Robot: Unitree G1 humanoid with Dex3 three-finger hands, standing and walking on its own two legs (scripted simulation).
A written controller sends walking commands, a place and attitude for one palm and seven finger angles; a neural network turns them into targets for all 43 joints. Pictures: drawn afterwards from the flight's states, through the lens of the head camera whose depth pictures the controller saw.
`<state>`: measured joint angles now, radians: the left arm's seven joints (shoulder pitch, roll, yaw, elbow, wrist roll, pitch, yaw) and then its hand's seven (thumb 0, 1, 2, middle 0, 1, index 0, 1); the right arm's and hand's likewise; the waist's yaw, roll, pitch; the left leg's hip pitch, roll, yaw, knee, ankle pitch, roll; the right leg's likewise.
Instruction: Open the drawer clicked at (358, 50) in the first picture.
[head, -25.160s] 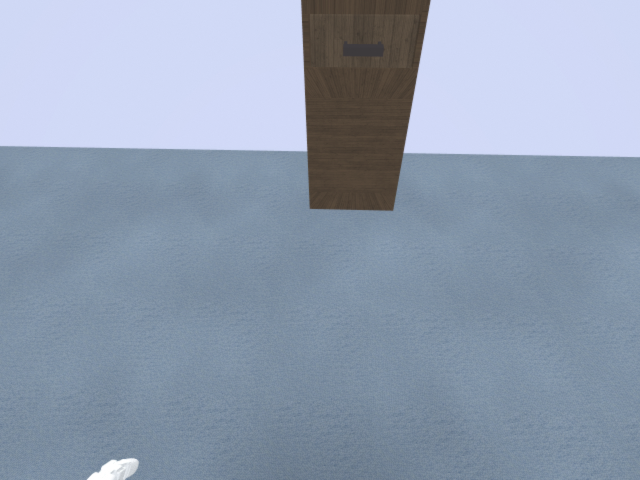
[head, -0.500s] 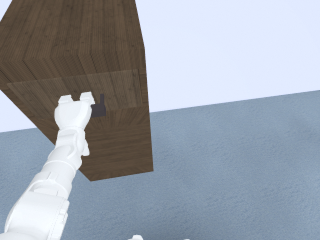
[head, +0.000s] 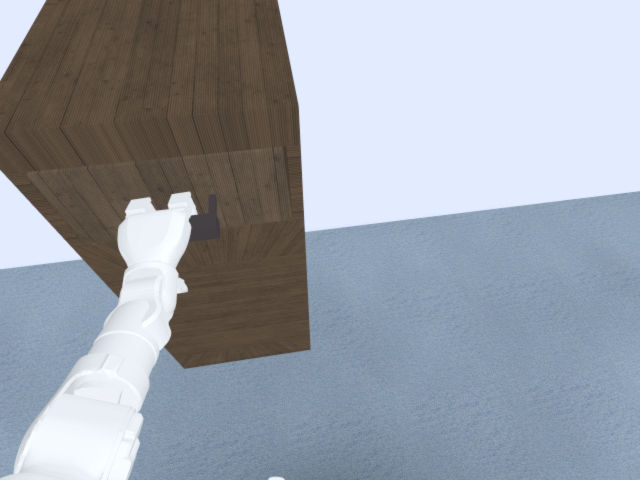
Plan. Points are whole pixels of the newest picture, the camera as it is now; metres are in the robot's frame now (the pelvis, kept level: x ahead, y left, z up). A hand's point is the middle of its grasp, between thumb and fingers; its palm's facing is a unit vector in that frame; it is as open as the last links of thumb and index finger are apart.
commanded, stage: close the thumb around the handle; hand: left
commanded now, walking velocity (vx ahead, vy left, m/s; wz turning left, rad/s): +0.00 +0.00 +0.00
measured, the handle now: (175, 217) +0.48 +0.22 +0.02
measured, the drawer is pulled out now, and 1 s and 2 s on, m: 0.00 0.05 0.16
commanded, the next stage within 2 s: pull the drawer open in 0.40 s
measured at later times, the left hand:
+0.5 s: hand (170, 256) +0.42 +0.22 +0.00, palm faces -0.02 -0.04 -1.00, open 6.0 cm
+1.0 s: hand (169, 284) +0.38 +0.21 +0.00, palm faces +0.00 -0.06 -1.00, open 6.0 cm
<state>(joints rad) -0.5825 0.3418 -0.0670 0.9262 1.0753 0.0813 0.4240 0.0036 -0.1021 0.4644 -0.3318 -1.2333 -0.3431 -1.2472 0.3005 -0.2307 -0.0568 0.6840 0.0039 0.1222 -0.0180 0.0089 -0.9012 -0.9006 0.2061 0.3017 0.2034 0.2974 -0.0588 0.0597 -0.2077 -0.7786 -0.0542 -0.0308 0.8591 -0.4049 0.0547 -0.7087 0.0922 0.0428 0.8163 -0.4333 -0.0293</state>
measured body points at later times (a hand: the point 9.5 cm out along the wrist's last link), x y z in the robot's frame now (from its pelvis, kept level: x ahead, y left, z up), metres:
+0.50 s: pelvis +0.00 +0.00 +0.00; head +0.07 -0.01 +0.45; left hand +0.42 +0.22 +0.05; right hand +0.06 -0.26 -0.13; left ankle -0.01 +0.08 -0.70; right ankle -0.03 -0.11 -0.70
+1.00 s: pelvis +0.02 +0.00 +0.01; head +0.07 -0.01 +0.46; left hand +0.37 +0.21 +0.05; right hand +0.12 -0.26 -0.12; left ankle -0.01 +0.08 -0.70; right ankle -0.03 -0.11 -0.70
